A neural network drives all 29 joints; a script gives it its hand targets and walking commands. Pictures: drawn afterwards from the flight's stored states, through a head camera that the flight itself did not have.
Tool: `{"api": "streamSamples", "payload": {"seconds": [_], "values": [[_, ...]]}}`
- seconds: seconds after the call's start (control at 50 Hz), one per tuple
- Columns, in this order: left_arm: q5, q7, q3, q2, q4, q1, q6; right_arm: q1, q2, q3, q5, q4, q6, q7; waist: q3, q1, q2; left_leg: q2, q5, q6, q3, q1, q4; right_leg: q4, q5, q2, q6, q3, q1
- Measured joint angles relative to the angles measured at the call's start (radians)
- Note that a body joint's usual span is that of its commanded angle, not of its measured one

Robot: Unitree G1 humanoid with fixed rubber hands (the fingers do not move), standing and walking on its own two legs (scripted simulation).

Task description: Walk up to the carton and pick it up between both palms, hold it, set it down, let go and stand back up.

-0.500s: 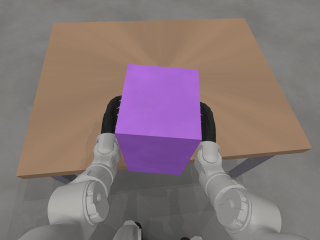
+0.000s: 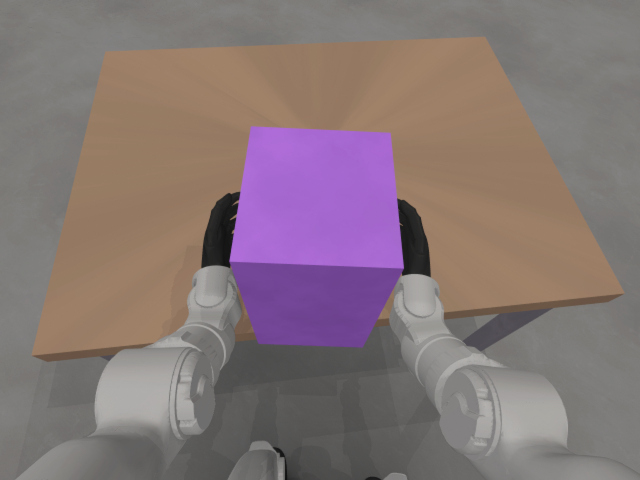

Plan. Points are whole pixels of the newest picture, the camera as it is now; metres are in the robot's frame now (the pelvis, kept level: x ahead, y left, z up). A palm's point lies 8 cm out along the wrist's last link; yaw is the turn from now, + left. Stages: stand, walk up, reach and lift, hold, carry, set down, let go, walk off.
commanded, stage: reach and lift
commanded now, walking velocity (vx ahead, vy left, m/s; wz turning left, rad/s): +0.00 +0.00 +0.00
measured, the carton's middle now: (315, 253) +0.41 +0.06 -0.02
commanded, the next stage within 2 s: none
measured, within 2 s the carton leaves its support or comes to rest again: leaves its support in 0.20 s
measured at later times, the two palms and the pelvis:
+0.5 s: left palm (208, 210) +0.40 +0.18 +0.08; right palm (432, 223) +0.40 -0.08 +0.09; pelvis +0.00 +0.00 +0.01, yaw +3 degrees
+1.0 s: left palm (221, 200) +0.38 +0.15 +0.13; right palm (475, 221) +0.38 -0.10 +0.13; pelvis -0.02 -0.01 +0.04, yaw +2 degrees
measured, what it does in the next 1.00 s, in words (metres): stands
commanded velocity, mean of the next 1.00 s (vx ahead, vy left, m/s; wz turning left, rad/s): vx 0.00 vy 0.00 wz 0.00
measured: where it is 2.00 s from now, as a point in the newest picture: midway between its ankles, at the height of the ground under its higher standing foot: outside the picture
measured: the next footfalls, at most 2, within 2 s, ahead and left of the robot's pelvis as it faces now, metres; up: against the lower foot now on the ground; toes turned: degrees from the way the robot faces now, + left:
none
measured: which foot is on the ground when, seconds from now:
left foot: down 0.00-1.00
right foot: down 0.00-1.00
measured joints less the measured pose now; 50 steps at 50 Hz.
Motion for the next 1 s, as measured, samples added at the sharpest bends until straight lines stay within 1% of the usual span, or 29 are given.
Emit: {"api": "streamSamples", "payload": {"seconds": [0.08,0.18,0.3,0.4,0.5,0.54,0.58,0.62,0.68,0.72,0.78,0.84,0.9,1.0], "values": [[-0.04,0.009,-0.04,-0.005,-0.001,0.002,0.024,0.004,-0.005,0.055,0.049,-0.009,0.034,-0.003,-0.007,-0.003,0.004,-0.001,-0.006,0.0,-0.006,0.003,0.01,0.005,-0.005,0.0,0.001,-0.005,0.008],[-0.086,0.018,-0.097,-0.009,-0.016,0.013,0.075,0.021,-0.008,0.127,0.111,-0.036,0.094,-0.002,-0.017,-0.01,0.011,-0.003,-0.014,0.0,-0.015,0.015,0.02,0.006,-0.011,-0.001,0.002,-0.013,0.029],[-0.131,0.028,-0.162,-0.01,-0.069,0.029,0.148,0.053,-0.009,0.202,0.181,-0.114,0.18,-0.001,-0.037,-0.018,0.023,-0.007,-0.021,0.001,-0.025,0.041,0.027,0.004,-0.017,-0.003,0.004,-0.023,0.063],[-0.141,0.034,-0.189,-0.002,-0.143,0.029,0.222,0.066,-0.011,0.245,0.232,-0.21,0.262,-0.003,-0.041,-0.033,0.032,-0.014,-0.016,0.002,-0.03,0.094,0.01,-0.017,-0.013,-0.008,0.006,-0.029,0.122],[-0.119,0.036,-0.186,0.011,-0.217,0.016,0.328,0.062,-0.012,0.266,0.279,-0.307,0.377,-0.006,-0.032,-0.058,0.024,-0.025,0.011,0.003,-0.028,0.188,-0.052,-0.079,0.012,-0.014,0.006,-0.031,0.217],[-0.105,0.043,-0.203,0.016,-0.27,0.028,0.371,0.064,-0.012,0.264,0.276,-0.335,0.405,-0.007,-0.026,-0.065,0.014,-0.028,0.026,0.0,-0.022,0.236,-0.09,-0.113,0.027,-0.016,0.004,-0.028,0.261],[-0.071,0.047,-0.189,0.01,-0.314,0.041,0.401,0.075,-0.012,0.257,0.268,-0.354,0.415,-0.007,-0.015,-0.066,0.002,-0.029,0.043,-0.002,-0.014,0.291,-0.132,-0.154,0.047,-0.015,0.002,-0.021,0.312],[-0.022,0.045,-0.153,-0.001,-0.342,0.051,0.432,0.084,-0.008,0.238,0.256,-0.358,0.424,-0.002,0.007,-0.068,-0.01,-0.029,0.061,-0.004,-0.006,0.353,-0.175,-0.196,0.066,-0.014,0.0,-0.016,0.37],[0.06,0.034,-0.08,-0.022,-0.355,0.06,0.483,0.096,0.002,0.192,0.226,-0.345,0.451,0.012,0.047,-0.065,-0.029,-0.031,0.088,-0.005,0.007,0.438,-0.236,-0.245,0.091,-0.015,-0.005,-0.005,0.443],[0.094,0.029,-0.048,-0.035,-0.368,0.072,0.517,0.108,0.007,0.169,0.216,-0.344,0.473,0.021,0.069,-0.059,-0.039,-0.032,0.106,-0.005,0.016,0.476,-0.27,-0.264,0.104,-0.015,-0.005,0.003,0.471],[0.097,0.03,-0.042,-0.05,-0.4,0.095,0.548,0.13,0.011,0.154,0.212,-0.366,0.497,0.033,0.078,-0.051,-0.043,-0.032,0.129,-0.007,0.022,0.485,-0.3,-0.277,0.119,-0.014,-0.007,0.007,0.469],[0.065,0.04,-0.068,-0.055,-0.438,0.106,0.554,0.144,0.01,0.154,0.211,-0.418,0.515,0.042,0.066,-0.044,-0.034,-0.031,0.148,-0.008,0.022,0.459,-0.314,-0.276,0.129,-0.013,-0.01,0.007,0.436],[0.043,0.045,-0.072,-0.054,-0.446,0.088,0.552,0.133,0.006,0.151,0.2,-0.463,0.546,0.046,0.048,-0.037,-0.026,-0.032,0.161,-0.008,0.023,0.433,-0.325,-0.27,0.134,-0.014,-0.012,0.008,0.402],[0.056,0.034,-0.043,-0.047,-0.463,0.063,0.591,0.1,0.012,0.134,0.174,-0.499,0.612,0.046,0.039,-0.037,-0.021,-0.039,0.171,-0.006,0.025,0.448,-0.354,-0.279,0.133,-0.019,-0.011,0.009,0.407]]}}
